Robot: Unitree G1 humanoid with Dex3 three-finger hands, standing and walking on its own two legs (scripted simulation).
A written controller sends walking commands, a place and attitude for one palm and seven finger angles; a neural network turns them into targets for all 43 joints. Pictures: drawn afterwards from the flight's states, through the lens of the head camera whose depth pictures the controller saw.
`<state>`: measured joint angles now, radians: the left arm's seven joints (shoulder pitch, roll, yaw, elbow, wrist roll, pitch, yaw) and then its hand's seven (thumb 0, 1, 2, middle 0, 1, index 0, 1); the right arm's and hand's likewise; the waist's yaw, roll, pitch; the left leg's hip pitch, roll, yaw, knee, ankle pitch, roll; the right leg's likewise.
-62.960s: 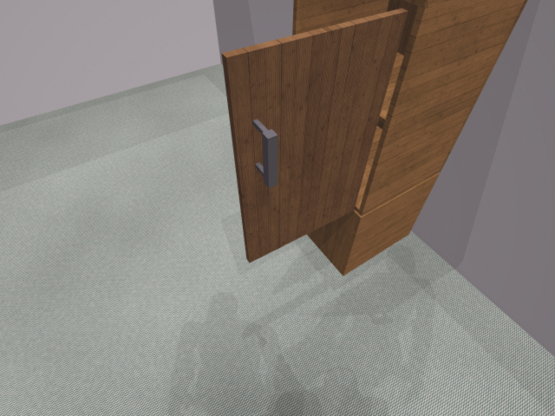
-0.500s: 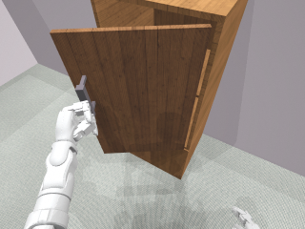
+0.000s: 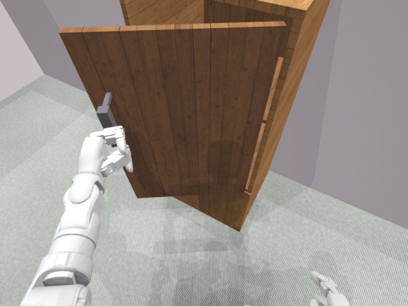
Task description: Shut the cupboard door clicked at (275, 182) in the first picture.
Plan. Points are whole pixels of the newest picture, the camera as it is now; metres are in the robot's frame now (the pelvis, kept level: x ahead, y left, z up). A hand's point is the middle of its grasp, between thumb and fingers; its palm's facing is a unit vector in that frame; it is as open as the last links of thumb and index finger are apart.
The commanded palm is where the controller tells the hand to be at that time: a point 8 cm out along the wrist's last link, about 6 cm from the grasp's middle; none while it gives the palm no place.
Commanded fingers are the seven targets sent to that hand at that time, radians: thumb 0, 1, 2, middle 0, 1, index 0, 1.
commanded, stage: push the door shut along its arc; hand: left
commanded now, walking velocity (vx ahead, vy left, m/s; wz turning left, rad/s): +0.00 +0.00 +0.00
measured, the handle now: (113, 123) +0.47 +0.22 +0.08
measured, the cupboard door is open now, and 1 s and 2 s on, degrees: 33 18 1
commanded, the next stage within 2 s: pull the fist back off the door in 1.68 s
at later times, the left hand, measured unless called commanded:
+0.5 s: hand (133, 131) +0.44 +0.17 +0.08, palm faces -0.09 -1.00 -0.02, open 3.1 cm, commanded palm +0.44 +0.21 +0.09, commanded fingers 0.00 0.90 0.90 -1.30 -1.50 -1.30 -1.50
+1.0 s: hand (157, 108) +0.51 +0.12 +0.09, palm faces -0.25 -0.97 +0.00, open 3.1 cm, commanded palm +0.51 +0.18 +0.09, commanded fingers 0.00 0.90 0.90 -1.30 -1.50 -1.30 -1.50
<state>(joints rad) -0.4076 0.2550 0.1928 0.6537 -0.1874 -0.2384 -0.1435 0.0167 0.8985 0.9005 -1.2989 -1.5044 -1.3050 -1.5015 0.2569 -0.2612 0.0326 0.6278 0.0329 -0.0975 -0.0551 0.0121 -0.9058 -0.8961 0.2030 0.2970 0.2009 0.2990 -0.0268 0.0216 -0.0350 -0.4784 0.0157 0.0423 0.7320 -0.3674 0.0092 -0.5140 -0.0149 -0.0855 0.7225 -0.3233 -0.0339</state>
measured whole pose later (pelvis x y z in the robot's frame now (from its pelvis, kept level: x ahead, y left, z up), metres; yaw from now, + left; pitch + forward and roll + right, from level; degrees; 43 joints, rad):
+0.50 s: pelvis -0.01 +0.01 -0.01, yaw +0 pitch +11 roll -1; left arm -0.77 0.37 0.23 1.05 -0.18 -0.33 -0.28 0.02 0.90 0.90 -1.30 -1.50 -1.31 -1.50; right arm 0.33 -0.28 0.03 0.68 0.03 -0.07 -0.05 0.01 -0.91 -0.90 0.20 0.30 0.20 0.30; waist -0.08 0.01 -0.05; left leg -0.63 0.01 0.03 0.82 -0.39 0.02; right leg -0.65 -0.02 -0.09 0.79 -0.33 -0.03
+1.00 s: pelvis -0.01 +0.01 -0.02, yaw -1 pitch +17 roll -1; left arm -1.02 0.47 0.28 1.23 -0.13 -0.31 -0.36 0.02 0.90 0.90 -1.30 -1.50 -1.30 -1.50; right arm 0.38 -0.29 0.04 0.66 0.01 -0.06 -0.04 0.01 -0.91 -0.90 0.20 0.30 0.20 0.30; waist -0.19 0.02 -0.06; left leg -0.77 0.03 0.05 0.90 -0.42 0.03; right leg -0.79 -0.01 -0.08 0.84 -0.34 -0.02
